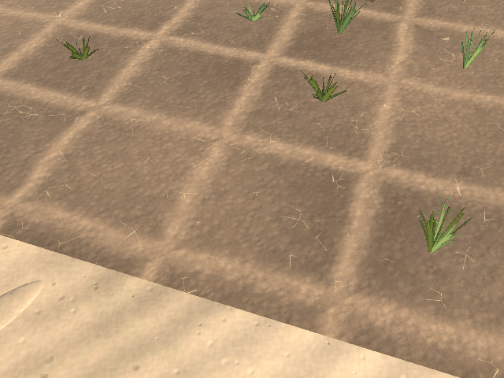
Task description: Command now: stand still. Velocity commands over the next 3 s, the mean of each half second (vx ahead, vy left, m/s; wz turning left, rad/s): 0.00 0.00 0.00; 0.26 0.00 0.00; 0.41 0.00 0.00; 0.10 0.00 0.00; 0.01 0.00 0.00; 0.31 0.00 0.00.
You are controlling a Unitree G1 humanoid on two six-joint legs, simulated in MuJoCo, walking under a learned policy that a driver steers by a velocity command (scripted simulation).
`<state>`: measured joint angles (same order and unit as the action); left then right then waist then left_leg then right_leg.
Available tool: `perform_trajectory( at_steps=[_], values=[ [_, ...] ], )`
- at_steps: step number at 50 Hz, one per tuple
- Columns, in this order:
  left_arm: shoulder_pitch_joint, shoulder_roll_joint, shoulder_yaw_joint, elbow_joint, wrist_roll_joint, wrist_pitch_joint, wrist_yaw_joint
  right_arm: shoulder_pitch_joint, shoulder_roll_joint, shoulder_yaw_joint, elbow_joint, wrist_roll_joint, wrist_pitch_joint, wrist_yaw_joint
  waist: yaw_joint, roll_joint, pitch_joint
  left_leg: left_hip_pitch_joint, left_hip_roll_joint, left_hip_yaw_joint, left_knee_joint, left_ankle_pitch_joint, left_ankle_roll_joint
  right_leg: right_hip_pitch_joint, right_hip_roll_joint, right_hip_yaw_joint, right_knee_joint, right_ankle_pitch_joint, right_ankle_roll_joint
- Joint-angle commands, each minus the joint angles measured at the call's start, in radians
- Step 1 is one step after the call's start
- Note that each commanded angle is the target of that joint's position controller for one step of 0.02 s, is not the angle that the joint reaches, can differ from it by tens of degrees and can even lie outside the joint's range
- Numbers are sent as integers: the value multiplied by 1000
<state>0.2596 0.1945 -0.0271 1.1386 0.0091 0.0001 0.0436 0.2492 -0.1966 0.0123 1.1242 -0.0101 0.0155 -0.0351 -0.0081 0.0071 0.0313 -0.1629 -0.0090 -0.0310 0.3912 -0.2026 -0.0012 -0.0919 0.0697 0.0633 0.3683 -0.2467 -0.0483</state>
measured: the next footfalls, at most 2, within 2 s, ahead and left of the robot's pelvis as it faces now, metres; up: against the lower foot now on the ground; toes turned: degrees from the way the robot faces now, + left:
right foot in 1.30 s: +0.45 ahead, -0.01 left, +0.00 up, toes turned -3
left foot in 1.76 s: +0.58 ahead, +0.15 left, +0.00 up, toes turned +3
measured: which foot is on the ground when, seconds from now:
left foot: down 0.00-1.00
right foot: down 0.00-0.84, up 0.86-1.00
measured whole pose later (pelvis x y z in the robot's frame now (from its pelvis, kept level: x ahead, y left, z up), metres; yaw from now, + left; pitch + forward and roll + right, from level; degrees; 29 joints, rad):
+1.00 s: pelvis +0.12 +0.06 +0.00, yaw +0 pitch +0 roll -1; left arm 0.30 0.20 0.04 1.06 0.04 -0.06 -0.02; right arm 0.45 -0.16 -0.03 1.10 -0.02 -0.08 -0.01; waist -0.01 -0.03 0.00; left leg -0.07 -0.06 0.06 0.34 -0.29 0.09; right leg -0.44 -0.02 -0.03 1.06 -0.28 -0.08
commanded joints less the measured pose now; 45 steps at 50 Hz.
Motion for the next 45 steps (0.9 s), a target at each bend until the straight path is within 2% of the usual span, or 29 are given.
perform_trajectory(
  at_steps=[1, 27, 28, 29, 31, 32, 33, 34, 35, 37, 39, 40, 41, 42, 43, 44, 45],
  values=[
    [56, 92, 14, -6, 0, -5, 4, 53, -86, -13, -4, 0, -5, -4, -1, -7, 29, 22, 86, -73, -38, 127, 33, -77, -128, 97, -66, 178, -18],
    [123, 35, 19, 17, 1, -7, 10, 106, -35, -13, 34, -1, -9, -13, 2, -6, 46, 4, 84, -74, -32, 121, 38, -86, -127, 86, -51, 166, -16],
    [133, 28, 18, 19, 3, -7, 9, 112, -28, -11, 37, -2, -8, -12, 4, -8, 27, 12, 76, -71, -39, 50, 40, -80, -120, 86, -66, 79, -19],
    [135, 37, 23, 19, 5, -5, 9, 108, -33, -14, 35, -5, -7, -11, 6, -15, 39, -2, 58, -62, -28, -41, 43, -94, -110, 90, -74, -35, -26],
    [149, 78, 43, 11, 6, 4, 6, 96, -43, -24, 16, -11, -3, -5, 16, -61, 78, -81, 1, -22, 60, -287, 65, -134, -111, 138, -84, -359, -72],
    [175, 89, 51, 8, 6, 7, 4, 75, -38, -25, -1, -17, -3, 0, 32, -81, 119, -166, -19, -10, 116, -358, 72, -141, -141, 197, -112, -493, -103],
    [214, 99, 58, 12, 6, 7, 3, 49, -16, -22, -22, -23, -8, 7, 51, -119, 150, -244, -38, 20, 196, -356, 72, -127, -198, 286, -158, -588, -139],
    [240, 113, 67, 16, 7, 5, 4, 29, 6, -17, -43, -31, -18, 13, 59, -157, 176, -303, -35, 64, 276, -297, 70, -106, -269, 377, -201, -626, -179],
    [245, 112, 73, 14, 10, -1, 2, 3, 3, -19, -64, -36, -31, 16, 65, -154, 198, -335, -2, 71, 332, -248, 71, -112, -318, 429, -224, -591, -208],
    [233, 121, 82, 1, 19, -17, -3, -16, -19, -28, -95, -29, -55, 27, 55, -127, 187, -366, 27, 59, 361, -265, 77, -85, -335, 426, -219, -465, -224],
    [192, 119, 88, -14, 12, -30, -7, 28, -17, -34, -102, -15, -76, 37, 11, -118, 169, -244, 22, 81, 234, -216, 86, -127, -297, 336, -169, -339, -196],
    [145, 113, 88, -30, 2, -34, -8, 113, -3, -37, -77, -6, -83, 38, -39, -105, 150, -69, -7, 110, 125, -141, 90, -219, -252, 265, -121, -286, -166],
    [108, 98, 85, -48, 2, -39, -10, 231, -8, -48, -33, 0, -86, 35, -88, -69, 121, 137, -35, 104, 49, -104, 87, -331, -197, 199, -34, -227, -136],
    [78, 52, 72, -72, 6, -55, -17, 352, -69, -68, -6, -11, -93, 26, -139, 82, 81, 307, 97, -105, -75, -200, 104, -452, -102, 68, 213, -149, -94],
    [86, -13, 55, -112, 6, -67, -28, 491, -193, -99, 19, -7, -88, 23, -158, 319, 2, 414, 347, -544, -246, -431, 199, -612, 22, -93, 524, -258, -47],
    [57, 75, 75, -120, 38, -65, -35, 444, -145, -91, 23, -7, -73, 21, -107, 181, 77, 303, 392, -618, -255, -502, 232, -663, -41, -59, 701, -284, -52],
    [28, 60, 74, -124, 41, -68, -46, 333, -101, -78, -20, -12, -76, 26, -62, 59, 149, 208, 359, -532, -256, -466, 223, -676, -89, -34, 763, -183, -58]
  ],
)
Over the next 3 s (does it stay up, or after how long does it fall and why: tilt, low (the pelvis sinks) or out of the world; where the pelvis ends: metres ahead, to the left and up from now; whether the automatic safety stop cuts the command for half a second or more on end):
stays up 0.64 0.14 0.00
